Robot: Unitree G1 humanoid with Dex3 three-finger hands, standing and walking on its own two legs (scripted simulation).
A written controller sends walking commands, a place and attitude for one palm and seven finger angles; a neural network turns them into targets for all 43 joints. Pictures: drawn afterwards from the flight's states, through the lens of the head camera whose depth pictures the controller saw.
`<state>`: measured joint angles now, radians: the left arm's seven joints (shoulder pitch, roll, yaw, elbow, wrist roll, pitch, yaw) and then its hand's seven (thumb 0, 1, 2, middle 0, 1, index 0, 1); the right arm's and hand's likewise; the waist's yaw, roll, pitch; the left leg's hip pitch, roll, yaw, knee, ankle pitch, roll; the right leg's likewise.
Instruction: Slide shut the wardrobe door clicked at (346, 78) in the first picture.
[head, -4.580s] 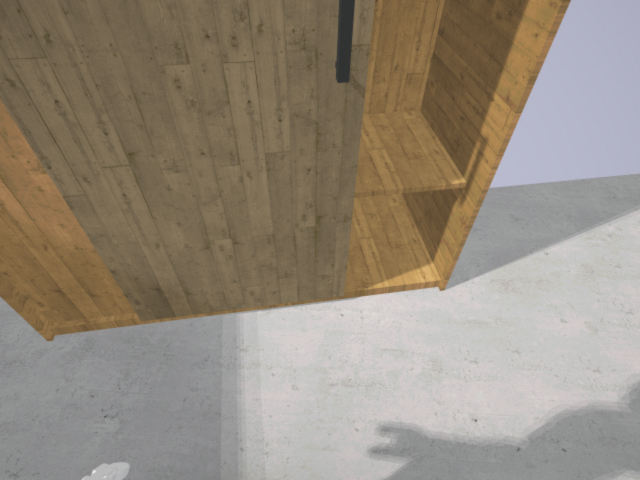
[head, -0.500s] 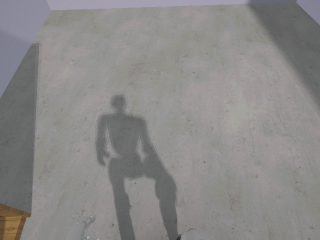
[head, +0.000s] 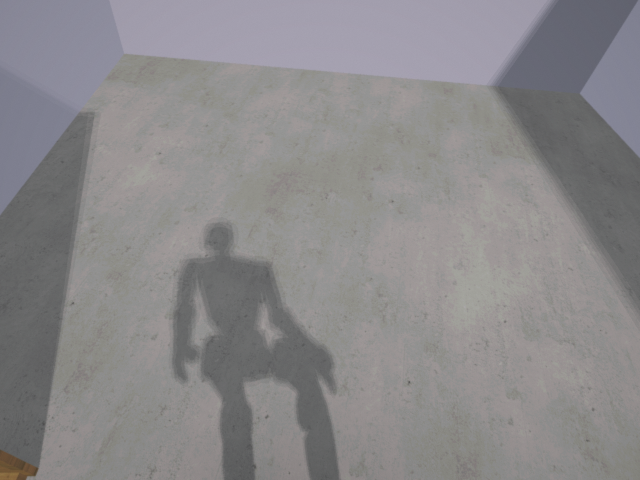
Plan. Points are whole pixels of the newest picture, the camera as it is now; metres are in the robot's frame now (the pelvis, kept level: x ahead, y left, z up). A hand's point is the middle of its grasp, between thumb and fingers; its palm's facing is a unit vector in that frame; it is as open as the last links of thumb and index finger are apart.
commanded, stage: turn to face it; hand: left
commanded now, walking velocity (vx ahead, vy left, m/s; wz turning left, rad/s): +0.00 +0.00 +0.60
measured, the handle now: out of the picture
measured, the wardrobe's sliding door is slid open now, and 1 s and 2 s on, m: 0.38 0.38 0.38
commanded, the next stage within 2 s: none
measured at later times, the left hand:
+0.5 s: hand out of the picture -0.01 +0.16 -0.14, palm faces +0.31 -0.91 -0.29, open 7.4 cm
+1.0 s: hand out of the picture -0.16 +0.20 -0.17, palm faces +0.61 -0.75 -0.27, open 7.4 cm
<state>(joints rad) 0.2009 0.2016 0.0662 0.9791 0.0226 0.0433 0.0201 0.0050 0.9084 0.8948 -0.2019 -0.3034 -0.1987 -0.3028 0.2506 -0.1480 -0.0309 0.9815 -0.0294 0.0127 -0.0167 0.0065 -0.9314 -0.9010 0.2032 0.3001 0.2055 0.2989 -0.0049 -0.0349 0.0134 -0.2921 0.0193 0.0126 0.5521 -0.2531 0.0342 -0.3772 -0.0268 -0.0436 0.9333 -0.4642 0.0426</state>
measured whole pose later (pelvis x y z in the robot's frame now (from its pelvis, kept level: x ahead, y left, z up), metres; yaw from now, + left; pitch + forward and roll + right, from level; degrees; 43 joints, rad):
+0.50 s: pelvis -0.04 -0.06 +0.01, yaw +18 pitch -1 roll +2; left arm 0.20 0.17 0.05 0.92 0.02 0.03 0.03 0.01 0.91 0.89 -0.20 -0.30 -0.20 -0.30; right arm 0.24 -0.27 -0.12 0.95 -0.03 0.08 0.03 0.01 -0.91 -0.90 0.20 0.30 0.20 0.30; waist -0.04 0.04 0.03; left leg -0.56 -0.01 -0.01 1.13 -0.36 -0.06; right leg -0.18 -0.07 -0.11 0.47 -0.28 -0.01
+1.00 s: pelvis -0.08 -0.02 +0.00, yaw +36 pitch +0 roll -1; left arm 0.20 0.28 0.09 0.92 0.02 0.06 0.01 0.01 0.91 0.90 -0.20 -0.30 -0.20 -0.30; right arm 0.14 -0.21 -0.05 0.89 -0.02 0.03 0.01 0.01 -0.90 -0.90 0.20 0.30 0.21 0.30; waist 0.01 -0.03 0.09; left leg -0.28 -0.01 -0.01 0.52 -0.24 0.03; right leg -0.49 -0.10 -0.04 1.09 -0.41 0.10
